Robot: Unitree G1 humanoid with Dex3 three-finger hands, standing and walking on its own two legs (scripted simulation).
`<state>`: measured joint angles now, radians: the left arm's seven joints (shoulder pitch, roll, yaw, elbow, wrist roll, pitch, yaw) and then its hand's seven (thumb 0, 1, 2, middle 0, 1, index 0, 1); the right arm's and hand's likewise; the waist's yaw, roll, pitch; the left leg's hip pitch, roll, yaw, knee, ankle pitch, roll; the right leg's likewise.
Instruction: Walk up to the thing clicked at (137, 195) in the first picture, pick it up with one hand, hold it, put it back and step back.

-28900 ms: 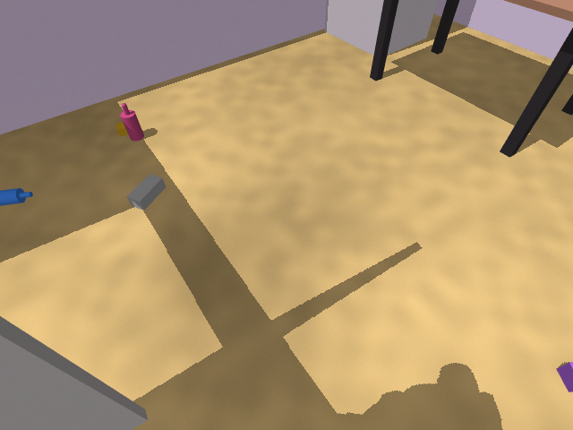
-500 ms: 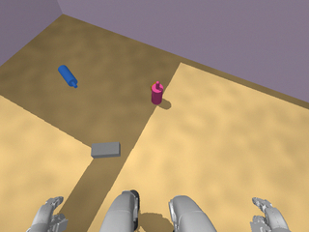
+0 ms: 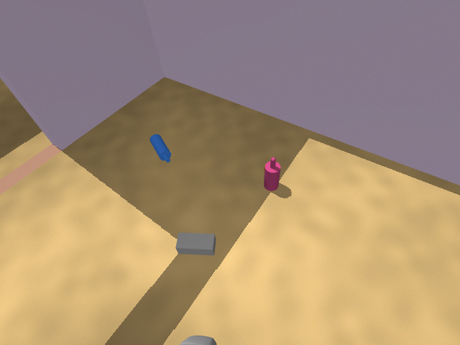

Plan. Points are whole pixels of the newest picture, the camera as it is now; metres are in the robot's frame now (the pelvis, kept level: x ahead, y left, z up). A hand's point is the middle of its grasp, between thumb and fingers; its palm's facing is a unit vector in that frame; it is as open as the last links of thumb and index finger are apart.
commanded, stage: walk up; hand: left
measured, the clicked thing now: (196, 243) +0.60 +0.27 -0.74
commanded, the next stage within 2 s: none
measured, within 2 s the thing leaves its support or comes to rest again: neither
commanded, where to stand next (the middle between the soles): +0.21 +0.05 m, yaw -2 degrees
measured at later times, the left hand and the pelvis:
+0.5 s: hand (122, 338) +0.14 +0.26 -0.17, palm faces -0.01 -0.92 -0.40, open 7.3 cm; pelvis +0.06 -0.01 -0.02, yaw -1 degrees
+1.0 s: hand out of the picture +0.09 +0.31 -0.16, palm faces +0.05 -0.90 -0.42, open 7.3 cm; pelvis +0.02 +0.01 -0.02, yaw +2 degrees
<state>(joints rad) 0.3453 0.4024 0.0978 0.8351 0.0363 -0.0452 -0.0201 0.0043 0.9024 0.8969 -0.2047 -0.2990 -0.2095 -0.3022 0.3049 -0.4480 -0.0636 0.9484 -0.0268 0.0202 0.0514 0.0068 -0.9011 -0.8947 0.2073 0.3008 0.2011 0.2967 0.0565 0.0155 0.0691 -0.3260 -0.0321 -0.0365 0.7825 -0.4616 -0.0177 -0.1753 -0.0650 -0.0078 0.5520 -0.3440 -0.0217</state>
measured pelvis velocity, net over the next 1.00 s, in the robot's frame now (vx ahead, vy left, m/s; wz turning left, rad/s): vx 0.02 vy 0.01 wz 0.04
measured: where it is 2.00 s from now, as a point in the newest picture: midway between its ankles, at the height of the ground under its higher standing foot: outside the picture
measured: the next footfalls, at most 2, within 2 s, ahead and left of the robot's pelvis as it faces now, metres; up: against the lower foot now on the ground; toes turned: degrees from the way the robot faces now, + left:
left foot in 0.06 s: +0.08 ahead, +0.14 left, +0.00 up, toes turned +0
right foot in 0.48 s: +0.22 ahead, -0.15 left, +0.00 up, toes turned -3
